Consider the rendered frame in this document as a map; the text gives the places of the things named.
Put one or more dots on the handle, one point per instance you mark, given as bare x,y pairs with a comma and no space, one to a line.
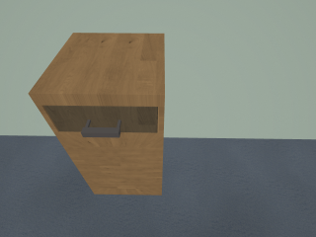
105,132

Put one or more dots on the cabinet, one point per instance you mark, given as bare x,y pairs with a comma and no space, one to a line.
110,70

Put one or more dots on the drawer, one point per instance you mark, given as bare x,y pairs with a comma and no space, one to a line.
134,119

